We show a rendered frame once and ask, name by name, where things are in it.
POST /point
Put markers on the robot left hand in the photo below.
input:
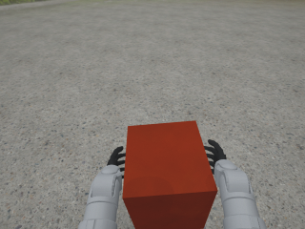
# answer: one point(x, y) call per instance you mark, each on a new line
point(115, 156)

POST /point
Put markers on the robot right hand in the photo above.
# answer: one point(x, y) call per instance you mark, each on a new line
point(217, 151)

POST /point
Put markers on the robot right forearm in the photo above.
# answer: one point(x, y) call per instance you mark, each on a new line
point(237, 197)

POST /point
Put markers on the carton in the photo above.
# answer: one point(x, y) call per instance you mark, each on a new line
point(168, 181)

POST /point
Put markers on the robot left forearm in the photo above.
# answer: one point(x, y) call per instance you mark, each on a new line
point(103, 199)

